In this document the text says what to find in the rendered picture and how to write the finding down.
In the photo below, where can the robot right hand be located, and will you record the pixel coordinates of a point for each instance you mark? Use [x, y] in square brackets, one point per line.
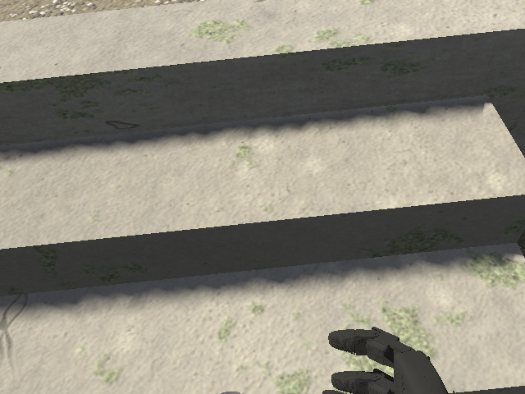
[413, 370]

